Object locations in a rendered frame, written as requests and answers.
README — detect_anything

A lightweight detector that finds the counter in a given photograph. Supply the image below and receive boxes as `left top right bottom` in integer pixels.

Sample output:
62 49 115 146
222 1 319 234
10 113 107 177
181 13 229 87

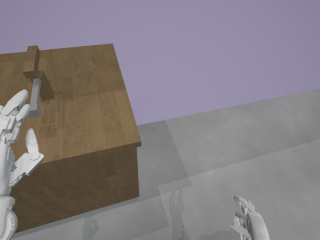
0 43 142 233

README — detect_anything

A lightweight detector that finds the left robot hand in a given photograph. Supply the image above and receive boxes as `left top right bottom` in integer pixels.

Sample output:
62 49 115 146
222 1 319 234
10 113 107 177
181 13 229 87
0 89 44 197

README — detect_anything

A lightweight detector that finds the right robot hand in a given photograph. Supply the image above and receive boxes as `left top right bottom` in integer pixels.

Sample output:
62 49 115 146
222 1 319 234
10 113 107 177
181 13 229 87
230 195 270 240

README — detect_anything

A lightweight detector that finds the tap lever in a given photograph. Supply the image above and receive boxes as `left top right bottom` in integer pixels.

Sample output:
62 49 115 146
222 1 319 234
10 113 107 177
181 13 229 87
28 78 42 118

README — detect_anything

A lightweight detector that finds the left robot forearm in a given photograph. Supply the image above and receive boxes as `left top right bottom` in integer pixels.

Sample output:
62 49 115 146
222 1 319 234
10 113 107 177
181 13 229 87
0 196 18 240

